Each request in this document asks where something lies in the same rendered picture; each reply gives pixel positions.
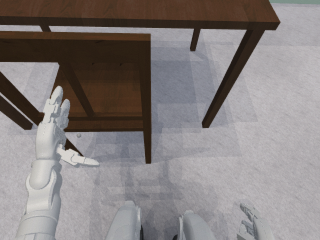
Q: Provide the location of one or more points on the left robot thigh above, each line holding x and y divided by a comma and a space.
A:
125, 223

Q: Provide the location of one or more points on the right robot thigh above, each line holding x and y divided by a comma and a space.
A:
193, 227

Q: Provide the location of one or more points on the robot left forearm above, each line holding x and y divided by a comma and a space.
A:
40, 216

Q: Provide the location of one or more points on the right robot hand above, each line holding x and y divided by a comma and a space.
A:
260, 230

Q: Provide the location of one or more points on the chair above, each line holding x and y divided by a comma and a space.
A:
105, 76

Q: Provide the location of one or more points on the table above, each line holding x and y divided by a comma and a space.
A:
254, 16

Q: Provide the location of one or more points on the left robot hand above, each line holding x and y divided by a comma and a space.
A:
50, 132

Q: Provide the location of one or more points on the robot thigh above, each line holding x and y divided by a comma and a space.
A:
193, 227
125, 223

